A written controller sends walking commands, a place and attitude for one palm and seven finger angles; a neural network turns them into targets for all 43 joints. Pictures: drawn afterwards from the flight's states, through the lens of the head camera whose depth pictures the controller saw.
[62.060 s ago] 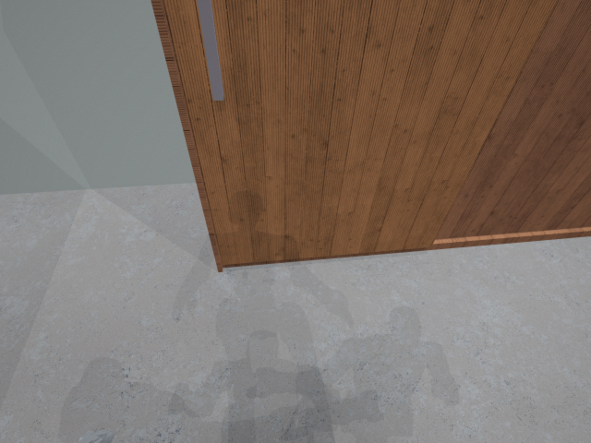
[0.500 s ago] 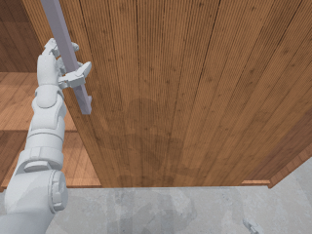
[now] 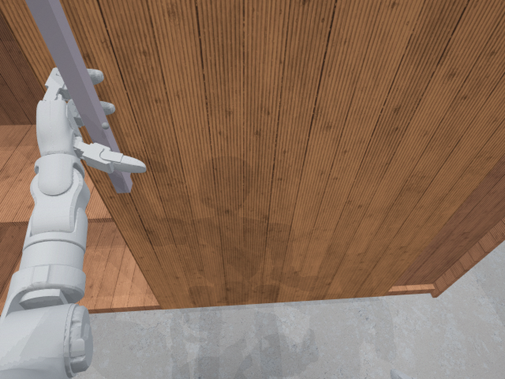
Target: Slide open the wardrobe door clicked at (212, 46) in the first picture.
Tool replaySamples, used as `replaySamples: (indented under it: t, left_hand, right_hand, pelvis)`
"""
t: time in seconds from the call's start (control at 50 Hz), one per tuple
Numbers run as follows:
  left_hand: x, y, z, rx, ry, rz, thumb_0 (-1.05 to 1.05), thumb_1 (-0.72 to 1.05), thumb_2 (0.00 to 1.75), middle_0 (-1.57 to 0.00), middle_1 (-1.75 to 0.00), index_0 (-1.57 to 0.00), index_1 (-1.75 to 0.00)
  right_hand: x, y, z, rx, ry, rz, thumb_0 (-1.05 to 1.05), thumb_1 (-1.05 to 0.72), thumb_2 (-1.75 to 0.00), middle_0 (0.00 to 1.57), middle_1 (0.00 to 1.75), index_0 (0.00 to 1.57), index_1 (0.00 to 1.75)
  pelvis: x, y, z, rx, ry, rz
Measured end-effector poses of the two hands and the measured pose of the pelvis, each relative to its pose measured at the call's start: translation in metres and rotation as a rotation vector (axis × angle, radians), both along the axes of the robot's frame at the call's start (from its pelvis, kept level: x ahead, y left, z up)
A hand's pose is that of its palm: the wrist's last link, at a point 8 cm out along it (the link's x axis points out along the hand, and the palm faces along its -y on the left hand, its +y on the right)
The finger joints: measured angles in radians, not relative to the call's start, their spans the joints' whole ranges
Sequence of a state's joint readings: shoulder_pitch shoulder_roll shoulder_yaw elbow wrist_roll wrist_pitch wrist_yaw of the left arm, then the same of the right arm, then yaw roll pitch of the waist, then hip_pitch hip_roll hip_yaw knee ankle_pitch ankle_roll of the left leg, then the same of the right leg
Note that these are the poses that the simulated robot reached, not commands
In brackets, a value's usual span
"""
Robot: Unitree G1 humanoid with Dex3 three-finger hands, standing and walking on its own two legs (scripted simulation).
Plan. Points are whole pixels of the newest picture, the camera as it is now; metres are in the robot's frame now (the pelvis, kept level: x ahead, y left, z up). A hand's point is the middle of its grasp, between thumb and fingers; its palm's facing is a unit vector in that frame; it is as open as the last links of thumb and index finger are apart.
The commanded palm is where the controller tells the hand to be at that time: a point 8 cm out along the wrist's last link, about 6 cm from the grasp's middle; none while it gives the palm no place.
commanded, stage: slip the hand off the handle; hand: left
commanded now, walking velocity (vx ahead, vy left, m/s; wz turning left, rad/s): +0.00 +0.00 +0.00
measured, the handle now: (96, 103) +0.45 +0.27 +0.21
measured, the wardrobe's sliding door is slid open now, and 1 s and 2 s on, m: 0.63 0.63 0.63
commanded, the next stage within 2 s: draw the hand back to the body in 1.28 s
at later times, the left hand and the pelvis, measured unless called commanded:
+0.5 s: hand (35, 131) +0.39 +0.33 +0.20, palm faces +0.40 -0.91 -0.12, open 14.6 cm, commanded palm +0.36 +0.36 +0.20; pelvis +0.04 +0.01 +0.00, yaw +1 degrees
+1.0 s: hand out of the picture +0.30 +0.33 +0.21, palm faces +0.41 -0.91 -0.10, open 14.7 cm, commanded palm +0.27 +0.35 +0.20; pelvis +0.03 +0.02 +0.00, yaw +1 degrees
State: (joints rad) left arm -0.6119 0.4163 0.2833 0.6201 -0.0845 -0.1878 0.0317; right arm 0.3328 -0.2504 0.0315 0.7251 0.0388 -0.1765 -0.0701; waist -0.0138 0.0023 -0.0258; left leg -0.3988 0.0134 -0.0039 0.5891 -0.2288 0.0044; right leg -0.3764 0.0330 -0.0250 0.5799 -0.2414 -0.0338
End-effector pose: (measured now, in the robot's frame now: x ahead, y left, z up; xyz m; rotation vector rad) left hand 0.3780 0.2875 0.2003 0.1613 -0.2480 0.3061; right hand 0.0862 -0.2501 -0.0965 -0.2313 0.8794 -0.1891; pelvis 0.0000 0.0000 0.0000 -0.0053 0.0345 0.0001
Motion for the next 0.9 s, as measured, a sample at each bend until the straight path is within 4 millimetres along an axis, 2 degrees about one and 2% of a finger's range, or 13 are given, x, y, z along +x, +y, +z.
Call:
replaySamples:
  t: [0.2, 0.26, 0.32, 0.4, 0.48, 0.62, 0.7, 0.8, 0.9]
  left_hand:
    - [0.004, 0.013, 0.004, -0.017, 0.022, -0.025, -0.01, -0.55, 0.2, -0.47, -1.27, -0.28, -1.17]
    - [0.001, 0.024, 0.002, -0.037, 0.038, -0.001, -0.01, -0.55, 0.2, -0.47, -1.27, -0.29, -1.17]
    - [-0.005, 0.044, 0.0, -0.048, 0.058, 0.066, -0.01, -0.55, 0.2, -0.44, -1.24, -0.29, -1.17]
    - [-0.019, 0.072, -0.001, -0.038, 0.068, 0.127, -0.01, -0.55, 0.2, -0.36, -1.2, -0.28, -1.16]
    - [-0.029, 0.083, 0.004, -0.018, 0.042, 0.104, -0.01, -0.55, 0.2, -0.31, -1.18, -0.26, -1.16]
    - [-0.029, 0.09, 0.006, -0.029, 0.047, 0.054, -0.01, -0.55, 0.2, -0.27, -1.16, -0.25, -1.15]
    - [-0.034, 0.085, 0.006, -0.02, 0.034, 0.039, -0.01, -0.55, 0.2, -0.26, -1.15, -0.25, -1.15]
    - [-0.056, 0.076, 0.006, -0.012, -0.002, 0.024, -0.01, -0.55, 0.2, -0.26, -1.15, -0.25, -1.15]
    - [-0.088, 0.079, 0.004, -0.018, 0.006, 0.067, -0.01, -0.55, 0.2, -0.26, -1.15, -0.25, -1.15]
  right_hand:
    - [0.076, 0.013, 0.02, -0.003, -0.136, 0.033, 0.02, -0.9, -0.9, 0.2, 0.3, 0.2, 0.3]
    - [0.093, 0.015, 0.026, -0.002, -0.163, 0.037, 0.02, -0.9, -0.9, 0.2, 0.3, 0.2, 0.3]
    - [0.104, 0.016, 0.029, -0.003, -0.174, 0.042, 0.01, -0.9, -0.9, 0.2, 0.3, 0.2, 0.3]
    - [0.108, 0.016, 0.028, -0.012, -0.155, 0.055, 0.01, -0.9, -0.9, 0.2, 0.3, 0.2, 0.3]
    - [0.105, 0.016, 0.022, -0.03, -0.113, 0.07, 0.01, -0.9, -0.9, 0.2, 0.3, 0.2, 0.3]
    - [0.092, 0.019, 0.016, -0.032, -0.077, 0.055, 0.02, -0.9, -0.9, 0.2, 0.3, 0.2, 0.3]
    - [0.087, 0.023, 0.015, -0.014, -0.091, 0.043, 0.02, -0.9, -0.9, 0.2, 0.3, 0.2, 0.3]
    - [0.087, 0.03, 0.017, 0.009, -0.122, 0.043, 0.02, -0.9, -0.9, 0.2, 0.3, 0.2, 0.3]
    - [0.095, 0.036, 0.021, 0.02, -0.164, 0.068, 0.02, -0.9, -0.9, 0.2, 0.3, 0.2, 0.3]
  pelvis:
    - [0.027, 0.005, 0.004, 0.003, 0.006, -0.015]
    - [0.033, 0.006, 0.005, 0.004, 0.008, -0.017]
    - [0.038, 0.006, 0.005, 0.004, 0.011, -0.018]
    - [0.042, 0.007, 0.004, 0.001, 0.015, -0.008]
    - [0.044, 0.009, 0.004, -0.006, 0.015, 0.01]
    - [0.043, 0.014, 0.003, -0.009, 0.019, 0.015]
    - [0.042, 0.017, 0.003, -0.008, 0.017, 0.004]
    - [0.041, 0.019, 0.003, -0.004, 0.003, -0.011]
    - [0.037, 0.018, 0.004, -0.003, -0.019, -0.009]
